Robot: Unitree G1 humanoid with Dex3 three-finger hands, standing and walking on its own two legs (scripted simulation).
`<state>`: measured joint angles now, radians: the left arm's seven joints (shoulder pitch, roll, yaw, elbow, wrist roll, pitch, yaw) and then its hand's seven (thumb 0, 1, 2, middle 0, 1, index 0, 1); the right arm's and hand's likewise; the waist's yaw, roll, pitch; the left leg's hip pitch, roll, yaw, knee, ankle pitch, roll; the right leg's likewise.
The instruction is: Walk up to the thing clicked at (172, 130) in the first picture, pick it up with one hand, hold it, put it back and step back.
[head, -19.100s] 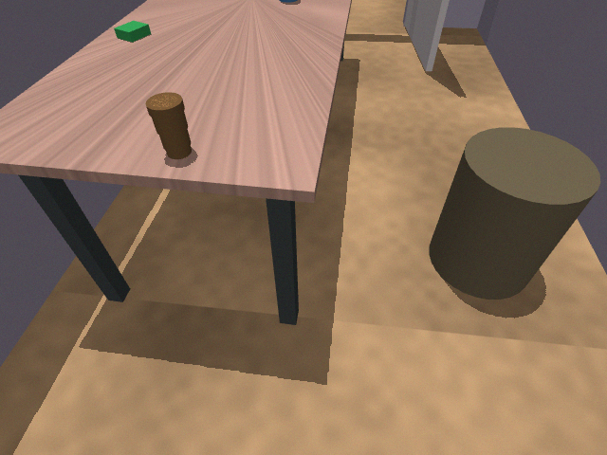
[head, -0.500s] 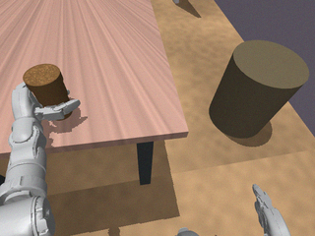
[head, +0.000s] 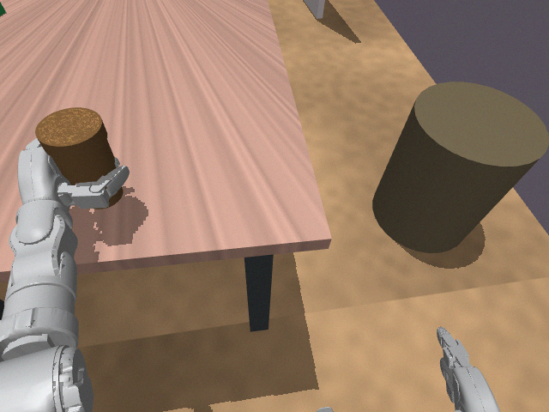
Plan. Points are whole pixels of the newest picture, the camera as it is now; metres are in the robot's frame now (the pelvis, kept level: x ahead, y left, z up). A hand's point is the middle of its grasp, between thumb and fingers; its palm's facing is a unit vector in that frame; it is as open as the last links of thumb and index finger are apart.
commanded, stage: settle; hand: left
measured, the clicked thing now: (88, 164) +0.46 +0.23 +0.12
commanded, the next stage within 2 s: lift in 0.66 s
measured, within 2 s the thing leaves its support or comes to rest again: neither
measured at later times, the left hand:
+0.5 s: hand (89, 146) +0.47 +0.22 +0.14, palm faces +0.20 -0.98 -0.01, open 9.0 cm
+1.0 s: hand (80, 131) +0.46 +0.21 +0.18, palm faces +0.21 -0.98 -0.01, open 9.0 cm
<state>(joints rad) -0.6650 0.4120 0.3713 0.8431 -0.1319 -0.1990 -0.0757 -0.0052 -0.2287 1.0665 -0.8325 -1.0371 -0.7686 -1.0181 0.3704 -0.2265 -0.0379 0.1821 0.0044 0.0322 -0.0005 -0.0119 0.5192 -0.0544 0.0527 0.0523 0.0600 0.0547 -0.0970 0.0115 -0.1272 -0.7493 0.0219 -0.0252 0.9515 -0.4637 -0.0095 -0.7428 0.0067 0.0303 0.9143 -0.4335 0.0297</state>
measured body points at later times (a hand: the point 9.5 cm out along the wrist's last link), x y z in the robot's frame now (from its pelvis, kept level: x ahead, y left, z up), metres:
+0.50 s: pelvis +0.00 +0.00 +0.01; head +0.06 +0.00 +0.46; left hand +0.45 +0.27 +0.15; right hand +0.15 -0.26 -0.05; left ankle +0.00 +0.12 -0.68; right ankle +0.00 -0.14 -0.68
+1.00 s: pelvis +0.00 +0.00 +0.02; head +0.04 +0.00 +0.47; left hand +0.44 +0.27 +0.18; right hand +0.15 -0.27 -0.04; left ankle +0.00 +0.12 -0.68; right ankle +0.00 -0.14 -0.68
